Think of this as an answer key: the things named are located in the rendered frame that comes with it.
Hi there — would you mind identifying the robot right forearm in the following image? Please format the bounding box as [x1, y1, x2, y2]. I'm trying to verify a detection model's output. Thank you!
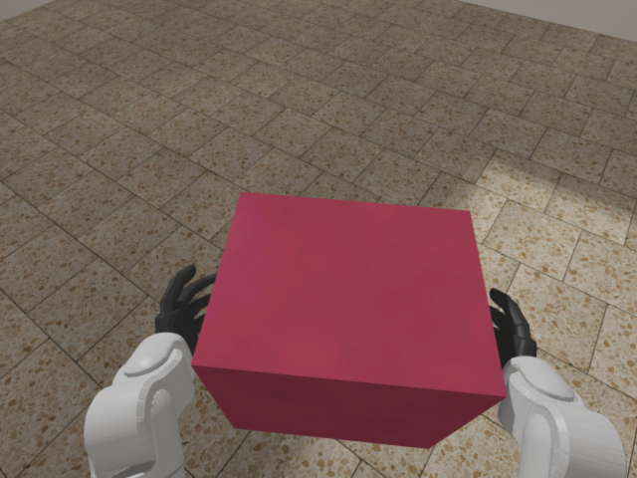
[497, 356, 627, 478]

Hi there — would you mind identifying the robot left forearm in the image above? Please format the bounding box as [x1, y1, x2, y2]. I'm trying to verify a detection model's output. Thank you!
[84, 333, 196, 478]

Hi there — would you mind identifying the carton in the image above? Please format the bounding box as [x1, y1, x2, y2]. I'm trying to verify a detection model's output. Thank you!
[191, 192, 508, 449]

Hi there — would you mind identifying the left robot hand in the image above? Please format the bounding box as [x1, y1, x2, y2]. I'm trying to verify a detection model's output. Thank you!
[155, 264, 217, 356]

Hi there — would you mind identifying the right robot hand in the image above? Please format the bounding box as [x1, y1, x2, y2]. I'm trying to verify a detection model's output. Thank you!
[489, 288, 536, 370]

